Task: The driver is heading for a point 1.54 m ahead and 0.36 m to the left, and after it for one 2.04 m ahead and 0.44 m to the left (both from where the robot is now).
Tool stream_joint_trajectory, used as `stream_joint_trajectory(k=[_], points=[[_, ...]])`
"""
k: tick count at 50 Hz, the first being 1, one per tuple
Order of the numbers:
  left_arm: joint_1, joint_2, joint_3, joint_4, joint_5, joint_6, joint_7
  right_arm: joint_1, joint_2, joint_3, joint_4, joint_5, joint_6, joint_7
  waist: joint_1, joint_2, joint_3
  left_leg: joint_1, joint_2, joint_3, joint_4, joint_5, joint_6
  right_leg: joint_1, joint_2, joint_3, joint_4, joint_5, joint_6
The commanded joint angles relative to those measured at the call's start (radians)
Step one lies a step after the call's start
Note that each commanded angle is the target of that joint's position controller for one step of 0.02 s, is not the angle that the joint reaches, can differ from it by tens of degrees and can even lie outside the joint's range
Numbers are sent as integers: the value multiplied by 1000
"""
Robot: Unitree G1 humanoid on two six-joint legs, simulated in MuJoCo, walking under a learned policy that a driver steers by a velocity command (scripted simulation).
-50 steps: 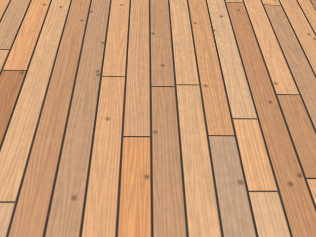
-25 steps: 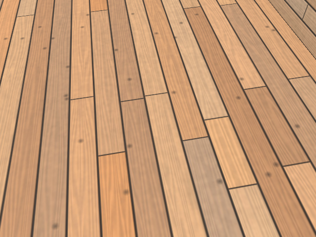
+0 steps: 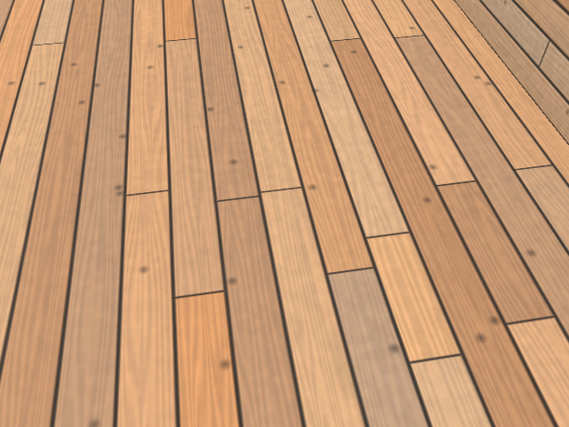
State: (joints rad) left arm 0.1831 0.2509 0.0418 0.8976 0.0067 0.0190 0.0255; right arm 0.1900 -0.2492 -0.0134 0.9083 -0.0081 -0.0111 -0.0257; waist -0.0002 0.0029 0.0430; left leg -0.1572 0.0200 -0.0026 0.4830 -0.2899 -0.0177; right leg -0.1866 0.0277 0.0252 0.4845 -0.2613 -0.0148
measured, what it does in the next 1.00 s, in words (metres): walks ahead: right foot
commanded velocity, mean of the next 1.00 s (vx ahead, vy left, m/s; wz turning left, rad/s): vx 0.30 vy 0.00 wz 0.00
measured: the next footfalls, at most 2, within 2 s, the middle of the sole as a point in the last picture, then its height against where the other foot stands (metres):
right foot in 0.86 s outside the picture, level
left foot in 1.38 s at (231, 361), level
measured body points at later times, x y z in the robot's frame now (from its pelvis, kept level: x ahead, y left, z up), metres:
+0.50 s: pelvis +0.06 +0.03 -0.01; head +0.07 +0.04 +0.44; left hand +0.08 +0.29 -0.16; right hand +0.11 -0.24 -0.14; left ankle -0.01 +0.13 -0.74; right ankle +0.00 -0.11 -0.72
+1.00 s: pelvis +0.31 -0.01 +0.00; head +0.33 -0.01 +0.45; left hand +0.42 +0.26 -0.12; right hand +0.35 -0.28 -0.14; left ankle +0.20 +0.13 -0.64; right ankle +0.37 -0.09 -0.74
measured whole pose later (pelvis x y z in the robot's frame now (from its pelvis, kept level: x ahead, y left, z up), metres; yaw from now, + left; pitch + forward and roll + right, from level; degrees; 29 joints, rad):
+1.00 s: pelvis +0.31 -0.01 +0.00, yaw +2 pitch +0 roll -1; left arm 0.15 0.26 0.05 0.90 0.00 -0.09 -0.04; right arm 0.31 -0.26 -0.03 0.95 0.03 -0.10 -0.01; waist -0.01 0.03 0.05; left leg -0.39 0.05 -0.05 1.21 -0.35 0.05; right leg -0.31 0.07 -0.06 0.43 -0.13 -0.08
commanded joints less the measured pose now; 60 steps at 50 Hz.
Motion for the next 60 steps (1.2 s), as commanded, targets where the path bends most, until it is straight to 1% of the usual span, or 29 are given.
stream_joint_trajectory(k=[1, 8, 10, 12, 14, 17, 20, 22, 23, 24, 25, 26, 28, 31, 34, 36, 38, 40, 42, 43, 44, 45, 46, 47, 48, 49, 52, 56, 60], points=[[-13, 109, 23, -20, -2, -11, 6, 2, -123, -25, -24, 1, -10, -4, -3, -5, -32, -34, 34, -35, -84, 169, 16, 34, -55, 59, -72, 199, -14], [-9, 108, 20, 46, -4, -12, 11, 13, -118, -21, 23, 1, -7, -7, -2, 0, -25, -34, 24, -27, -92, 165, 15, 36, -53, 52, -78, 200, -13], [13, 111, 23, 70, -13, -8, 13, 37, -118, -23, 43, 10, -3, -11, -1, -1, -33, -50, -6, -2, -76, -91, 33, 21, -23, 28, -68, -95, -29], [14, 117, 26, 69, -20, -15, 14, 25, -122, -24, 33, 17, -5, -17, 4, -2, 57, -142, 0, -30, -67, -366, 70, -86, -30, 56, -74, -412, -62], [29, 113, 24, 71, -27, -44, 8, 34, -115, -22, 26, 25, -30, -14, 6, -13, 111, -192, 19, -69, -52, -409, 97, -126, -65, 112, -86, -468, -93], [98, 134, 32, 93, -36, -84, -8, 19, -96, -21, 11, 30, -72, 3, 29, -64, 86, -259, 4, -54, 48, -294, 103, -36, -144, 251, -133, -454, -154], [125, 175, 40, 94, -36, -96, -18, 7, -68, -15, -11, 37, -101, 20, 14, -165, 71, -277, -31, 15, 163, -159, 112, 17, -279, 471, -245, -395, -242], [21, 166, 36, 55, -42, -97, -21, 112, -79, -20, 27, 39, -111, 30, -59, -146, 63, -116, -22, 7, 27, -107, 140, -65, -245, 372, -170, -175, -204], [-81, 145, 29, 14, -42, -101, -23, 237, -110, -33, 78, 37, -114, 33, -123, -84, 42, 60, -3, -51, -50, -24, 152, -174, -168, 235, -35, 31, -148], [-150, 96, 17, -35, -33, -120, -29, 386, -218, -70, 136, 38, -114, 33, -159, 163, -16, 316, 124, -294, -143, 131, 201, -376, -9, 9, 298, 213, -55], [-122, 96, 17, -36, -11, -142, -33, 453, -226, -72, 149, 29, -104, 39, -164, 296, -47, 511, 291, -532, -187, 386, 263, -624, 45, -29, 550, -203, -4], [-91, 114, 21, -23, -31, -147, -41, 419, -149, -48, 138, 12, -99, 40, -120, 164, -18, 514, 332, -519, -159, 454, 281, -727, -5, 35, 683, -286, -20], [-113, 82, 11, -33, -57, -144, -51, 363, -118, -36, 118, 8, -93, 42, -88, 69, 43, 499, 308, -388, -186, 504, 266, -854, -73, 17, 773, -189, -46], [-169, 39, 1, -71, -36, -135, -63, 310, -70, -13, 101, 9, -72, 33, -53, 73, 69, 318, 221, -216, -291, 517, 205, -730, -115, -47, 603, -25, -26], [-287, -11, -25, -127, -22, -128, -72, 257, -120, -18, 69, 7, -72, 4, -57, 83, 95, 45, 130, -84, -392, 437, 187, -426, -58, -113, 259, 211, 18], [-326, 22, -20, -157, -30, -121, -70, 298, -167, -34, 86, 18, -82, -3, -52, 112, 101, 45, 164, -92, -436, 421, 188, -334, -37, -103, 150, 274, 10], [-327, 70, -7, -172, -36, -118, -68, 300, -166, -41, 94, 29, -85, -2, -27, 115, 97, 133, 194, -83, -403, 506, 170, -315, -32, -75, 64, 296, -21], [-251, 119, 17, -160, -35, -118, -65, 290, -178, -51, 92, 21, -75, 0, 29, 135, 11, 230, 216, -67, -266, 817, 142, -209, 0, -79, 55, 264, -57], [21, 178, 56, -77, -41, -106, -52, 272, -169, -50, 78, 6, -51, 2, 158, 137, -152, 175, 170, -26, 76, 988, 102, 115, 21, -93, 57, 227, -111], [189, 239, 72, -40, -28, -98, -41, 289, -129, -34, 53, -14, -49, 4, 197, 25, -277, -62, 118, -14, 384, 667, 83, 419, -164, 125, 92, 174, -171], [245, 285, 75, -15, -12, -101, -53, 449, 48, 11, 54, -1, -69, 20, 93, -282, -457, -383, -89, -58, 764, -214, 31, 671, -426, 665, -71, -87, -365], [200, 184, 51, -13, -21, -106, -57, 353, -68, -14, 53, 31, -97, 28, 131, -190, -362, -486, -57, -160, 888, -270, 56, 569, -388, 767, -215, -227, -333], [94, 149, 39, -28, -24, -114, -55, 228, -129, -34, 6, 61, -113, 31, 102, -151, -169, -560, -4, -123, 901, -184, 75, 396, -361, 600, -243, -201, -285], [6, 130, 32, -44, -19, -123, -57, 170, -135, -35, -8, 58, -120, 24, 65, -42, -98, -512, 54, -107, 849, -84, 82, 228, -327, 475, -273, -85, -259], [-40, 107, 25, -50, -7, -130, -61, 152, -133, -44, -8, 43, -116, 16, 30, -19, -57, -460, 88, -94, 795, -30, 78, 103, -290, 374, -293, 28, -241], [-59, 89, 19, -46, 6, -134, -62, 181, -115, -46, -5, 35, -104, 14, -10, -44, -57, -392, 117, -103, 764, 1, 76, 26, -257, 303, -322, 69, -231], [-38, 97, 18, -16, -6, -140, -61, 179, -74, -44, -20, 25, -72, 9, -41, -68, -15, -371, 141, -78, 653, 15, 49, -91, -233, 201, -392, 89, -245], [37, 156, 31, 9, -8, -137, -32, 12, -85, -45, -85, 7, -70, 7, -4, -37, 25, -486, 152, -61, 411, 230, 5, -61, -225, 140, -424, 125, -242], [118, 179, 34, 33, -23, -126, -21, -138, -64, -34, -121, 17, -82, 22, 53, -32, 29, -430, 100, -11, 168, 386, -6, -10, -201, 64, -405, 164, -202]])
